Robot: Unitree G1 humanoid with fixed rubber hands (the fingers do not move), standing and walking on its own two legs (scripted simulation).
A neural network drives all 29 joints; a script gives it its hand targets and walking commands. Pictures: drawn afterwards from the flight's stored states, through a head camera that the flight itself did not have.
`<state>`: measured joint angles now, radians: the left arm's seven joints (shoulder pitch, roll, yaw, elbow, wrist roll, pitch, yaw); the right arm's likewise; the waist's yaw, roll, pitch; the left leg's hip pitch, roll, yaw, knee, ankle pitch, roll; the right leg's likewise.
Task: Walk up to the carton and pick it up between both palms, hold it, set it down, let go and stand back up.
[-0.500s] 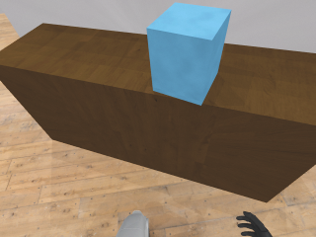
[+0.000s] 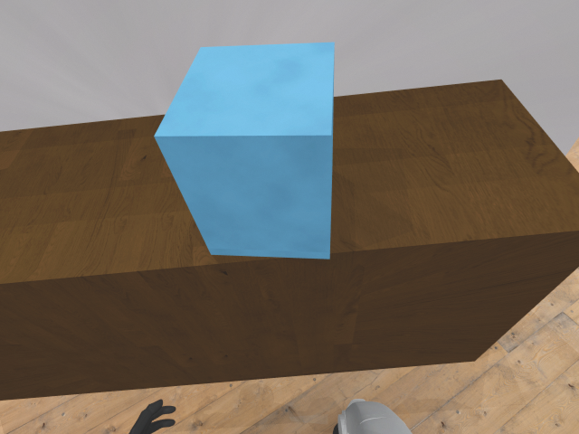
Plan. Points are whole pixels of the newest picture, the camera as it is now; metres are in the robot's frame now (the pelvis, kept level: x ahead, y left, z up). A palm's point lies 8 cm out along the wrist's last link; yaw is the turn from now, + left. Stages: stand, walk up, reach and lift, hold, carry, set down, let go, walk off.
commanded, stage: walk up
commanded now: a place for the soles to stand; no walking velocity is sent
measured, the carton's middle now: (267, 157) +0.48 +0.02 +0.11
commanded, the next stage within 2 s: none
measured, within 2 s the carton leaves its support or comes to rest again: neither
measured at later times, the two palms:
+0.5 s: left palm (82, 408) +0.19 +0.34 -0.10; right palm (428, 422) +0.13 -0.16 -0.08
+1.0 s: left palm (123, 401) +0.20 +0.28 -0.09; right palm out of the picture +0.00 -0.16 -0.10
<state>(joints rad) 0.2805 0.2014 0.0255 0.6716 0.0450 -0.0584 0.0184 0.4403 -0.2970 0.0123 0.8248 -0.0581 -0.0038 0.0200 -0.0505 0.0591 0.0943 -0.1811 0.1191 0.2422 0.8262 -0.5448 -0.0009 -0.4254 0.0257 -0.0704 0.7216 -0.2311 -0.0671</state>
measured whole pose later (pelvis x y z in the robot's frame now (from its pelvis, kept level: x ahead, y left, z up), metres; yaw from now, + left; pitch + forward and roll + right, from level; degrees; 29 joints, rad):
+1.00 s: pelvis +0.05 +0.08 +0.03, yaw -16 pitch -2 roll +1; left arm 0.23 0.20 -0.03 0.88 -0.01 0.00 -0.01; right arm 0.36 -0.25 0.05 0.86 -0.02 -0.01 0.01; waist -0.03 0.01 0.02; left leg -0.26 0.09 0.11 0.52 -0.22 -0.03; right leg -0.22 0.01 0.04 0.56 -0.31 -0.01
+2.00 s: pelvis -0.04 +0.08 +0.03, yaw -6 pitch -2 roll +0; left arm 0.30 0.25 -0.01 0.89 0.03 0.03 0.00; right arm 0.39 -0.20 -0.02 0.90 -0.01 -0.01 -0.01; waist -0.01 -0.03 0.02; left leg -0.19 -0.03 -0.06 0.56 -0.34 0.00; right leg -0.30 -0.04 -0.10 0.58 -0.29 -0.01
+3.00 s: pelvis -0.01 +0.08 +0.03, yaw -3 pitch -2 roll -1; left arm 0.25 0.24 -0.04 1.05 0.02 0.00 0.02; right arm 0.31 -0.23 0.05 1.01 -0.01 -0.03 -0.02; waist 0.01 0.01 0.03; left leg -0.13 -0.01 -0.10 0.51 -0.34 0.00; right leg -0.20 -0.02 -0.13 0.47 -0.24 -0.02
